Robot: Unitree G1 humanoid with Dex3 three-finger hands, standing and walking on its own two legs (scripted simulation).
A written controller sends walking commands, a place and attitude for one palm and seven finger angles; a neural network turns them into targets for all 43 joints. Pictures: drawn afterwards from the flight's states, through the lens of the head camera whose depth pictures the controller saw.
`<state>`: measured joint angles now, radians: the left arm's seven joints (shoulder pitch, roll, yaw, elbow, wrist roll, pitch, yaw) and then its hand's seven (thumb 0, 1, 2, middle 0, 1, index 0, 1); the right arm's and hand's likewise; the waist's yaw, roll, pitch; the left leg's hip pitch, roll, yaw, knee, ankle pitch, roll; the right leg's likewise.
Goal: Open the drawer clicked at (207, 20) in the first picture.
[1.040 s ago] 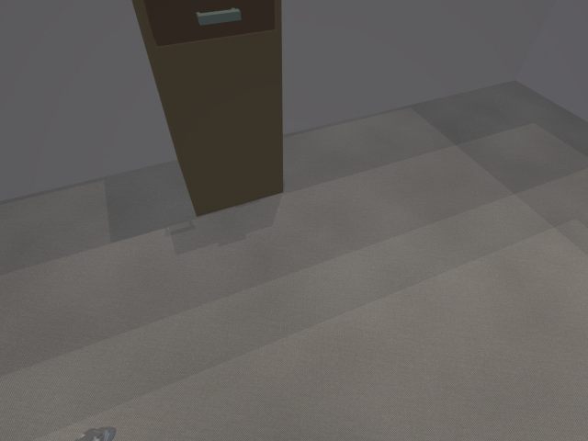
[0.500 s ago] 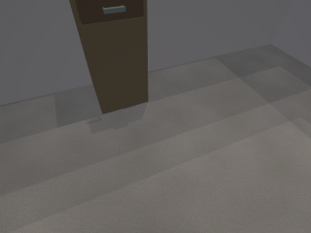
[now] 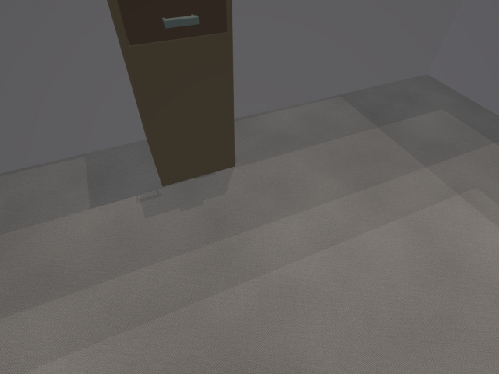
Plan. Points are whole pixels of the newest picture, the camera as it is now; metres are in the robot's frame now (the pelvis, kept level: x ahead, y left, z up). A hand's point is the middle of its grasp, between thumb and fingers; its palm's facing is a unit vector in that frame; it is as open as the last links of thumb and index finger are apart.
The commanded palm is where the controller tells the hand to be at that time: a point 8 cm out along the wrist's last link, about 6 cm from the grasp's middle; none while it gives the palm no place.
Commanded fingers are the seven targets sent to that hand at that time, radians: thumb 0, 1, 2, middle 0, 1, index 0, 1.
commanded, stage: look at it before walking up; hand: left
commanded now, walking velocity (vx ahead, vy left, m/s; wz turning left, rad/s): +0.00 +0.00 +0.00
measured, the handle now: (180, 19) +1.25 +0.33 +0.07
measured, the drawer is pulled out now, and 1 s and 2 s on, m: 0.00 0.00 0.00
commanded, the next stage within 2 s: walk to a spot facing it in 0.40 s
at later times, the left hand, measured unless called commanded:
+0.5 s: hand out of the picture +0.07 +0.25 -0.16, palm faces -0.02 -0.94 -0.33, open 7.4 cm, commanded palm none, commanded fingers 0.00 0.90 0.90 -0.20 -0.30 -0.20 -0.30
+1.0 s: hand out of the picture +0.07 +0.14 -0.17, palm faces -0.09 -0.98 -0.18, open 7.4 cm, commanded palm none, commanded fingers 0.00 0.90 0.90 -0.20 -0.30 -0.20 -0.30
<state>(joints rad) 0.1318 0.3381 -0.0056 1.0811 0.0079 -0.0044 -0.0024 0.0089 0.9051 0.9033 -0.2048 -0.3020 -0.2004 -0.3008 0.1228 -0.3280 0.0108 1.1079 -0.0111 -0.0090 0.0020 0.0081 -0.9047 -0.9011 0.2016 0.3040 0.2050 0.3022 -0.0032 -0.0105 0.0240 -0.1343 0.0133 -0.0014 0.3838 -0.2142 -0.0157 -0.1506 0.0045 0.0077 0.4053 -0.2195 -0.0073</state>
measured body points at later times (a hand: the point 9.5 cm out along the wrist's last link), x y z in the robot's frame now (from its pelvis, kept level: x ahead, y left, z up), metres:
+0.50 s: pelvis +0.00 +0.00 +0.00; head +0.00 +0.01 +0.45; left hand +0.07 +0.30 -0.13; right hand +0.08 -0.29 -0.13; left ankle +0.00 +0.13 -0.74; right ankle +0.00 -0.11 -0.74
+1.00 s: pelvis +0.10 -0.04 -0.01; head +0.11 -0.05 +0.44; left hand +0.07 +0.19 -0.15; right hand +0.09 -0.28 -0.16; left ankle +0.11 +0.10 -0.67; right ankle +0.03 -0.10 -0.74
